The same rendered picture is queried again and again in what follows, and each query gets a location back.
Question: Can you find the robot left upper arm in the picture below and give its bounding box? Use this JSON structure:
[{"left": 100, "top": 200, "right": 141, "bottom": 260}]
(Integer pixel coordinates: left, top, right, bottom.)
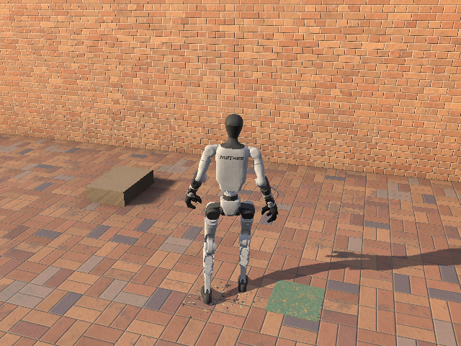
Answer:
[{"left": 195, "top": 144, "right": 218, "bottom": 182}]

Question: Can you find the robot right forearm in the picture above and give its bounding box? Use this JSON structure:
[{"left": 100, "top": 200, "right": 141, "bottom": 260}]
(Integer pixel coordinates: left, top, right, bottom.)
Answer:
[{"left": 260, "top": 176, "right": 275, "bottom": 208}]

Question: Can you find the humanoid robot torso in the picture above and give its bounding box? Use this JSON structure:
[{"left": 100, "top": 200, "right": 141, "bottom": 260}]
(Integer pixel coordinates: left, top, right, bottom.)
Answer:
[{"left": 215, "top": 141, "right": 249, "bottom": 216}]

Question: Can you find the right robot shin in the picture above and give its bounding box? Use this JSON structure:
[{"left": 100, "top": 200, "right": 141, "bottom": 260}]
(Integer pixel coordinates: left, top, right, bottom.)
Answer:
[{"left": 239, "top": 235, "right": 251, "bottom": 283}]

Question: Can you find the robot right upper arm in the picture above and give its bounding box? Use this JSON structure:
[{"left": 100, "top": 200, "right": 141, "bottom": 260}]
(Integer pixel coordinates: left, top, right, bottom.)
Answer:
[{"left": 248, "top": 146, "right": 267, "bottom": 187}]

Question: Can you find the robot left forearm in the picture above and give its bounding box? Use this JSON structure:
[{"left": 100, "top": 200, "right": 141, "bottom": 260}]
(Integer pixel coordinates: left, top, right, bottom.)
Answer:
[{"left": 187, "top": 171, "right": 202, "bottom": 198}]

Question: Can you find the robot left hand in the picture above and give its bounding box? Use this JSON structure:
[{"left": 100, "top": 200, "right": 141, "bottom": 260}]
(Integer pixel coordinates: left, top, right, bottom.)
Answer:
[{"left": 185, "top": 195, "right": 202, "bottom": 209}]

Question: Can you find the robot right hand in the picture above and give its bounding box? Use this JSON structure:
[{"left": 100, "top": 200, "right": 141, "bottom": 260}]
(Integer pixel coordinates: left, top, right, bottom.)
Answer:
[{"left": 261, "top": 203, "right": 278, "bottom": 223}]

